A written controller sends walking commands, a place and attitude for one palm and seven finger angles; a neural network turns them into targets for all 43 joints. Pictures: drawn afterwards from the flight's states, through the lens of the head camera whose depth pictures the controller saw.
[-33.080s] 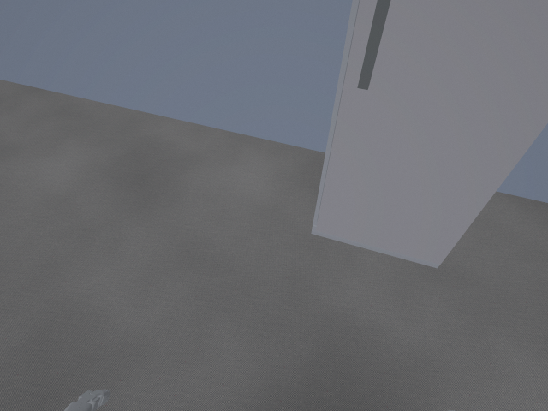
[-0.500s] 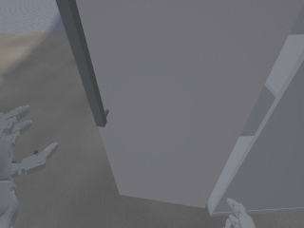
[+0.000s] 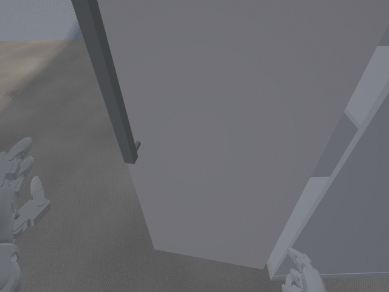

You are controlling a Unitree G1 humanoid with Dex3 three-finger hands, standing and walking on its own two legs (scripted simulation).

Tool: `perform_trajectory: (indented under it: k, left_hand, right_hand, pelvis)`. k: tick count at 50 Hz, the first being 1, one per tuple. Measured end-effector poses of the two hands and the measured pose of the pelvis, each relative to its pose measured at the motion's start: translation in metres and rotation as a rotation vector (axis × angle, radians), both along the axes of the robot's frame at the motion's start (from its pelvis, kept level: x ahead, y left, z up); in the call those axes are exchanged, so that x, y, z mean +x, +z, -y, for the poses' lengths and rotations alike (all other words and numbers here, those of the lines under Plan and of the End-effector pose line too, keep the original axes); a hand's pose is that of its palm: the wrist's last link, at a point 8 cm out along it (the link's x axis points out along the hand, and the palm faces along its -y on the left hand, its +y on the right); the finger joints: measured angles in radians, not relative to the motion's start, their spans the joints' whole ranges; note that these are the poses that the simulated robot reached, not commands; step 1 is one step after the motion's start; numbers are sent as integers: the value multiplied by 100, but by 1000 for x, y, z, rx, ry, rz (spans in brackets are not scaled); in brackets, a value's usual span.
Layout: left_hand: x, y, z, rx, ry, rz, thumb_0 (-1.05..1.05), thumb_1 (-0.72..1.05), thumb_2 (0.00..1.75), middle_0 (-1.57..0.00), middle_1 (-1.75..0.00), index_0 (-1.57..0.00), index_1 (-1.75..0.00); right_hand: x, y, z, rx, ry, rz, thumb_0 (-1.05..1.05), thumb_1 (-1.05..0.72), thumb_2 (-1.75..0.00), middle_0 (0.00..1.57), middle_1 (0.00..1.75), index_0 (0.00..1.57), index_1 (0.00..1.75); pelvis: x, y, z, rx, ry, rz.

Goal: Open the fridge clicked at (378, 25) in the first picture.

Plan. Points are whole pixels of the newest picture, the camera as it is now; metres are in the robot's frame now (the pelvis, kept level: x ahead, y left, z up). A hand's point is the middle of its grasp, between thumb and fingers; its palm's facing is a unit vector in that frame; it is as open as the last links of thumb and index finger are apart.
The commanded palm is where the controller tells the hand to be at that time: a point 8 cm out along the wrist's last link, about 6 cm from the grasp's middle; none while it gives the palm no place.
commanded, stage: draw the hand back to the body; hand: left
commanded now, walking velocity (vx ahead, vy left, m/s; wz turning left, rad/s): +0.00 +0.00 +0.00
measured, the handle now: (115, 83) +0.43 +0.23 +0.24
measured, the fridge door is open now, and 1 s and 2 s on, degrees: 78 78 78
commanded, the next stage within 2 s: step back with the hand held close in 0.06 s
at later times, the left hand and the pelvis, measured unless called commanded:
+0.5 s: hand (42, 217) +0.17 +0.27 +0.14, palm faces +0.33 -0.81 -0.49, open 7.4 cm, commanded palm +0.11 +0.32 +0.17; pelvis -0.03 +0.02 +0.00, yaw -1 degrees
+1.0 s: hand out of the picture +0.06 +0.31 +0.15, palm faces +0.52 -0.76 -0.39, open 7.4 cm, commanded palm +0.00 +0.34 +0.17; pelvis -0.12 +0.03 -0.02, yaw +5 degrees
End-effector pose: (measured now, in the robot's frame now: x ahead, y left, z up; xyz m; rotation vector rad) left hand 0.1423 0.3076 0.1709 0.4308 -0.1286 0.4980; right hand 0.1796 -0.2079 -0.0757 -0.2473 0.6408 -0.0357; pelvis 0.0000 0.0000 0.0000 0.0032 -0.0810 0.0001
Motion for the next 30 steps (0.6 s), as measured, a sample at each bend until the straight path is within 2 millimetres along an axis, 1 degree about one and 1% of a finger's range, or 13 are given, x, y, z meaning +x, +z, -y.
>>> perform_trajectory:
  k: [11,15,19,24,30]
  left_hand:
    - [2,0,2,6,-19,-2,2,89,90,-21,-30,-21,-30]
    - [6,8,-1,60,-37,28,2,89,90,-21,-30,-21,-30]
    - [6,2,0,82,-88,-18,1,89,90,-21,-30,-21,-30]
    - [-8,-4,-2,104,-146,-81,1,89,90,-21,-30,-21,-30]
    - [-35,3,-21,146,-127,-35,2,89,90,-22,-30,-22,-30]
  right_hand:
    - [-10,-2,8,-11,-21,-23,1,-90,-90,20,30,20,30]
    - [-13,-1,11,-26,-32,-49,1,-90,-90,20,30,20,30]
    - [-20,2,14,-35,-72,-63,1,-90,-90,20,30,20,30]
    - [-35,5,12,-45,-121,-72,1,-90,-90,20,30,20,30]
    - [-60,6,2,-62,-122,-79,1,-90,-90,20,30,20,30]
  pelvis:
    - [-2,0,1,-4,-1,0]
    - [-9,0,-1,-17,9,-37]
    - [-18,-1,-7,-16,0,-70]
    - [-30,-2,-17,-14,-10,-88]
    - [-51,-4,-26,-18,-6,-84]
